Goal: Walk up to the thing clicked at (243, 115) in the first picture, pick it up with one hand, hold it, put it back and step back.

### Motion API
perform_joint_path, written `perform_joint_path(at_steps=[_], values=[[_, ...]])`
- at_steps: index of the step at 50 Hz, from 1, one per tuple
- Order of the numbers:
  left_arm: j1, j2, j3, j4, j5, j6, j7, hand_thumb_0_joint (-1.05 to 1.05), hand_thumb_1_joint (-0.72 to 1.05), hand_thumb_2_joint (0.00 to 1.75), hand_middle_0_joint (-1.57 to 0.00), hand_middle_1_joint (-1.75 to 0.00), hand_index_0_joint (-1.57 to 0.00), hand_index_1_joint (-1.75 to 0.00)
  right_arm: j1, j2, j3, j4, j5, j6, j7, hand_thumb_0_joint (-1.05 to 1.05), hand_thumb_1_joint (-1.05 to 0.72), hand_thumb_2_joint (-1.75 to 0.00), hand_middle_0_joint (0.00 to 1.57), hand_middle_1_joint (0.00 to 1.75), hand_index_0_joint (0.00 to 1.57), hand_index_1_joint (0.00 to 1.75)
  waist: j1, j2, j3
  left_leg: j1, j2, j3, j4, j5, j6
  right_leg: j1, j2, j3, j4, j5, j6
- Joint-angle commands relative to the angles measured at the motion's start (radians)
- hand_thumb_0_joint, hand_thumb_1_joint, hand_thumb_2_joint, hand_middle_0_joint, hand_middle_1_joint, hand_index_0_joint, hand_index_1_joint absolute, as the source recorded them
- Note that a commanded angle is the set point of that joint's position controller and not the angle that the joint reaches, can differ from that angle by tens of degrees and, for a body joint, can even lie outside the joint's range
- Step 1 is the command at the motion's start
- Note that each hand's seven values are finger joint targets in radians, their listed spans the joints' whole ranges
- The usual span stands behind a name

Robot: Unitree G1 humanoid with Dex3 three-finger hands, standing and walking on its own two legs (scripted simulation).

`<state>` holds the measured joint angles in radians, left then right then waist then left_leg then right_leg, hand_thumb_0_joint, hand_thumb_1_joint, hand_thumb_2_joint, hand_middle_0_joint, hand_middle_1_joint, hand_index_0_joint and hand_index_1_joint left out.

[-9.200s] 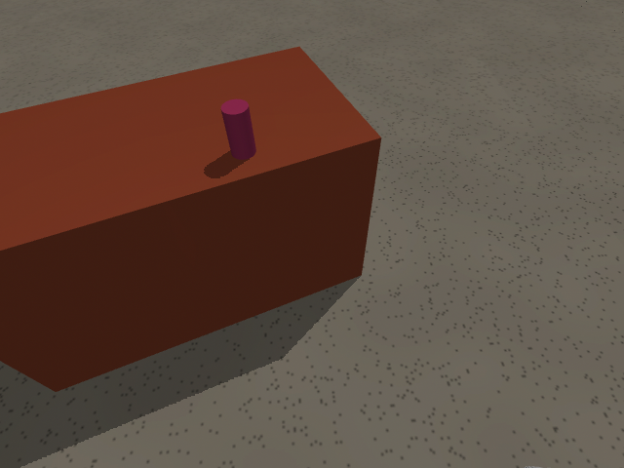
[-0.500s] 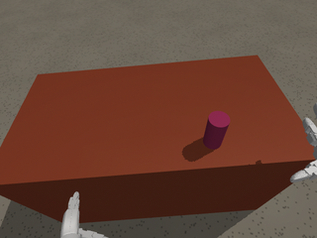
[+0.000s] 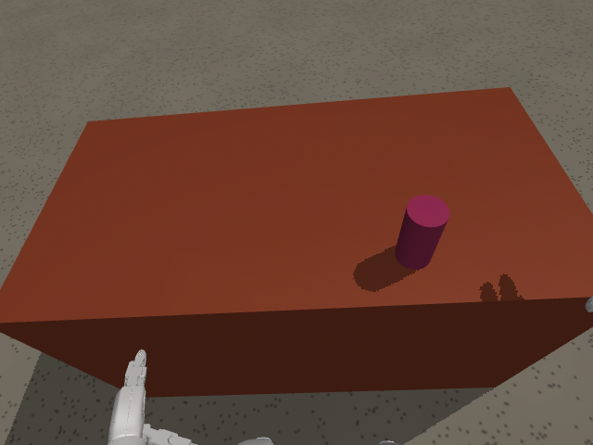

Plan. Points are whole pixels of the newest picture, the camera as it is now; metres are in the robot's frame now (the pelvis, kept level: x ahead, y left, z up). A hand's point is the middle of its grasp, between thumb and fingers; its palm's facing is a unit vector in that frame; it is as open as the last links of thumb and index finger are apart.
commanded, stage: go down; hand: right
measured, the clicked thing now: (419, 234) +0.43 -0.16 -0.04
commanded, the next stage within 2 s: approach in 1.36 s
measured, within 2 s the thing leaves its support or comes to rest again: neither
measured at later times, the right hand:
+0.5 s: hand out of the picture +0.35 -0.35 +0.08, palm faces +0.10 +1.00 +0.01, open 17.4 cm
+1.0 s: hand out of the picture +0.35 -0.36 +0.08, palm faces +0.10 +1.00 +0.00, open 17.5 cm
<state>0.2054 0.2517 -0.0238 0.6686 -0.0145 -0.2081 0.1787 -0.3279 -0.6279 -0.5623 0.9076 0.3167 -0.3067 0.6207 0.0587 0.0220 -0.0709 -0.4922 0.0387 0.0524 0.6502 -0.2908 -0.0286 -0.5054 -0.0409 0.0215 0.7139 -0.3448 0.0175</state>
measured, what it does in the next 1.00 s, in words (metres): stands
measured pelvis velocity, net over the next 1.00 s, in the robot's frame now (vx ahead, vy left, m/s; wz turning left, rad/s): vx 0.00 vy -0.01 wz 0.01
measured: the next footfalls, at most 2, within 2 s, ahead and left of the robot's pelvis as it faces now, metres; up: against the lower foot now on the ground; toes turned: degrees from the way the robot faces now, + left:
none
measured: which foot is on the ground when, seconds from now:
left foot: down 0.00-1.00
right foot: down 0.00-1.00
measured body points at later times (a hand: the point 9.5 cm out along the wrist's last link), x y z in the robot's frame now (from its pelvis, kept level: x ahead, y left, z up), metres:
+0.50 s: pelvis +0.00 -0.01 -0.01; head +0.05 -0.03 +0.43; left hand +0.15 +0.26 -0.07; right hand +0.34 -0.40 +0.08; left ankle +0.02 +0.14 -0.72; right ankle +0.01 -0.13 -0.72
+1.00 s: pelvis +0.00 -0.01 -0.02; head +0.05 -0.04 +0.43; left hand +0.14 +0.26 -0.07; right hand +0.34 -0.41 +0.08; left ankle +0.02 +0.14 -0.72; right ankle +0.01 -0.13 -0.72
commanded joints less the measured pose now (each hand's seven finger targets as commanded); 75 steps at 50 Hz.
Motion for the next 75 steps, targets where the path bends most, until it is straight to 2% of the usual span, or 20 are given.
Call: perform_joint_path(at_steps=[1,14,18,21,27,35,39,41,45,47,48,51,54,56,58,61,64,68,70,75], values=[[-0.042,0.158,0.067,-0.132,-0.005,-0.058,0.016,0.00,-0.54,0.05,-0.05,-0.05,-0.05,-0.05,-0.293,-0.365,-0.072,-0.190,0.031,-0.057,0.008,0.00,0.53,-0.04,0.06,0.04,0.05,0.04,-0.010,-0.153,-0.258,0.082,-0.037,-0.012,-0.049,0.176,0.037,0.126,0.026,0.008,-0.089,0.218,-0.023],[-0.025,0.175,0.068,-0.168,-0.001,-0.065,0.013,0.00,-0.55,0.06,-0.05,-0.05,-0.05,-0.05,-0.358,-0.426,-0.093,-0.175,0.017,-0.035,0.016,0.00,0.54,-0.05,0.06,0.05,0.05,0.05,-0.002,-0.187,-0.298,0.031,-0.039,-0.017,-0.004,0.147,0.045,0.091,0.021,0.015,-0.042,0.210,-0.019],[0.010,0.162,0.046,-0.174,0.001,-0.063,0.012,0.00,-0.56,0.06,-0.05,-0.05,-0.05,-0.06,-0.356,-0.437,-0.105,-0.151,0.019,-0.027,0.023,0.00,0.52,-0.05,0.06,0.05,0.05,0.05,0.000,-0.179,-0.341,0.026,-0.044,-0.011,0.016,0.189,0.042,0.114,0.018,0.020,-0.011,0.299,-0.014],[-0.010,0.218,0.094,-0.223,0.001,-0.067,0.016,0.00,-0.55,0.06,-0.05,-0.05,-0.05,-0.05,-0.377,-0.470,-0.118,-0.165,0.014,-0.025,0.015,0.00,0.54,-0.05,0.05,0.05,0.05,0.05,0.008,-0.166,-0.320,0.022,-0.043,-0.013,0.016,0.159,0.041,0.078,0.022,0.016,-0.021,0.213,-0.023],[-0.008,0.150,0.032,-0.216,0.000,-0.065,0.003,0.00,-0.56,0.06,-0.05,-0.05,-0.04,-0.05,-0.393,-0.456,-0.106,-0.125,0.006,-0.013,0.022,0.00,0.57,-0.05,0.05,0.05,0.05,0.05,0.000,-0.184,-0.316,-0.011,-0.046,-0.008,0.038,0.173,0.045,0.068,0.013,0.026,0.006,0.312,-0.012],[-0.007,0.221,0.091,-0.292,0.001,-0.069,0.008,0.00,-0.55,0.05,-0.05,-0.05,-0.05,-0.05,-0.452,-0.488,-0.116,-0.183,0.000,-0.013,0.020,0.00,0.56,-0.06,0.05,0.05,0.05,0.05,0.022,-0.176,-0.394,0.001,-0.042,-0.016,0.045,0.175,0.043,0.095,0.023,0.019,0.020,0.242,-0.022],[0.031,0.156,0.037,-0.243,0.000,-0.058,0.000,0.00,-0.55,0.06,-0.05,-0.05,-0.04,-0.05,-0.376,-0.477,-0.120,-0.107,-0.011,-0.001,0.016,0.00,0.56,-0.06,0.05,0.05,0.05,0.05,-0.006,-0.179,-0.326,-0.005,-0.047,-0.008,0.050,0.155,0.046,0.042,0.022,0.022,0.012,0.246,-0.014],[0.019,0.211,0.081,-0.293,0.001,-0.060,0.006,0.00,-0.55,0.05,-0.05,-0.05,-0.05,-0.05,-0.397,-0.521,-0.141,-0.151,-0.010,-0.005,0.013,0.00,0.56,-0.05,0.05,0.05,0.05,0.05,0.006,-0.171,-0.347,0.016,-0.043,-0.013,0.045,0.162,0.044,0.045,0.025,0.017,0.010,0.218,-0.020],[-0.008,0.180,0.062,-0.300,-0.002,-0.068,-0.002,0.00,-0.54,0.05,-0.05,-0.05,-0.05,-0.05,-0.383,-0.444,-0.104,-0.113,-0.003,-0.003,0.024,0.00,0.56,-0.05,0.05,0.05,0.05,0.05,0.013,-0.167,-0.302,-0.023,-0.044,-0.019,0.044,0.101,0.045,0.019,0.022,0.016,0.007,0.136,-0.025],[0.033,0.161,0.040,-0.251,0.001,-0.065,-0.003,0.00,-0.54,0.05,-0.05,-0.05,-0.05,-0.05,-0.366,-0.464,-0.112,-0.107,-0.005,-0.005,0.027,0.00,0.58,-0.06,0.05,0.05,0.05,0.05,-0.001,-0.185,-0.297,-0.038,-0.044,-0.019,0.048,0.084,0.047,0.008,0.024,0.016,0.007,0.121,-0.022],[0.027,0.168,0.048,-0.277,0.001,-0.070,-0.002,0.00,-0.55,0.05,-0.05,-0.05,-0.05,-0.05,-0.377,-0.444,-0.097,-0.091,0.000,-0.006,0.033,0.00,0.58,-0.06,0.05,0.05,0.05,0.05,0.024,-0.167,-0.303,-0.046,-0.045,-0.017,0.051,0.091,0.045,0.012,0.021,0.018,0.014,0.131,-0.023],[0.043,0.177,0.046,-0.281,0.003,-0.071,0.000,0.00,-0.55,0.05,-0.05,-0.05,-0.05,-0.05,-0.390,-0.478,-0.122,-0.140,0.005,-0.019,0.038,0.00,0.59,-0.05,0.05,0.05,0.05,0.05,0.011,-0.189,-0.371,-0.033,-0.045,-0.015,0.072,0.147,0.045,0.054,0.021,0.020,0.036,0.225,-0.018],[0.039,0.203,0.073,-0.276,0.003,-0.072,0.005,0.00,-0.55,0.05,-0.05,-0.05,-0.05,-0.05,-0.414,-0.491,-0.129,-0.186,0.011,-0.028,0.034,0.00,0.58,-0.05,0.05,0.05,0.05,0.05,0.012,-0.203,-0.353,-0.046,-0.045,-0.012,0.074,0.129,0.044,0.051,0.023,0.021,0.033,0.204,-0.018],[0.028,0.160,0.035,-0.271,0.003,-0.070,0.001,0.00,-0.55,0.05,-0.05,-0.05,-0.05,-0.05,-0.379,-0.455,-0.114,-0.160,0.008,-0.019,0.031,0.00,0.56,-0.05,0.05,0.05,0.05,0.05,0.002,-0.209,-0.329,-0.050,-0.045,-0.012,0.069,0.107,0.047,0.028,0.025,0.021,0.027,0.179,-0.018],[0.023,0.209,0.077,-0.287,0.002,-0.072,0.010,0.00,-0.54,0.05,-0.05,-0.05,-0.05,-0.05,-0.401,-0.498,-0.134,-0.190,0.004,-0.021,0.020,0.00,0.56,-0.05,0.05,0.05,0.05,0.05,0.004,-0.200,-0.343,-0.035,-0.044,-0.015,0.065,0.095,0.046,0.032,0.024,0.021,0.019,0.144,-0.022],[0.005,0.200,0.065,-0.340,0.000,-0.073,0.011,0.00,-0.54,0.05,-0.05,-0.05,-0.05,-0.05,-0.438,-0.517,-0.146,-0.238,0.003,-0.018,0.017,0.00,0.58,-0.06,0.05,0.05,0.05,0.05,0.005,-0.203,-0.398,0.005,-0.041,-0.016,0.069,0.161,0.044,0.064,0.027,0.020,0.033,0.220,-0.020],[0.080,0.164,0.046,-0.249,0.000,-0.059,0.007,0.00,-0.54,0.05,-0.04,-0.05,-0.05,-0.05,-0.332,-0.429,-0.104,-0.125,0.003,0.009,0.029,0.00,0.57,-0.05,0.05,0.05,0.05,0.05,0.008,-0.186,-0.308,-0.050,-0.050,-0.004,0.074,0.148,0.045,0.049,0.020,0.027,0.030,0.274,-0.014],[0.039,0.203,0.077,-0.288,0.002,-0.064,0.008,0.00,-0.55,0.05,-0.05,-0.05,-0.05,-0.05,-0.391,-0.474,-0.118,-0.168,0.000,0.006,0.029,0.00,0.57,-0.06,0.05,0.05,0.05,0.05,0.008,-0.191,-0.342,-0.020,-0.044,-0.008,0.071,0.164,0.046,0.047,0.021,0.024,0.029,0.251,-0.016],[0.034,0.181,0.060,-0.308,0.000,-0.067,0.003,0.00,-0.54,0.05,-0.05,-0.05,-0.05,-0.05,-0.365,-0.422,-0.094,-0.149,0.005,0.009,0.041,0.00,0.56,-0.06,0.05,0.05,0.05,0.05,0.018,-0.178,-0.331,-0.039,-0.048,-0.005,0.076,0.162,0.044,0.055,0.018,0.026,0.034,0.265,-0.015],[0.067,0.180,0.057,-0.312,0.001,-0.064,-0.002,0.00,-0.55,0.04,-0.05,-0.05,-0.05,-0.05,-0.357,-0.462,-0.126,-0.118,0.008,-0.003,0.043,0.00,0.58,-0.04,0.05,0.04,0.05,0.04,0.008,-0.161,-0.344,-0.018,-0.045,-0.011,0.075,0.180,0.044,0.048,0.023,0.023,0.045,0.283,-0.016]])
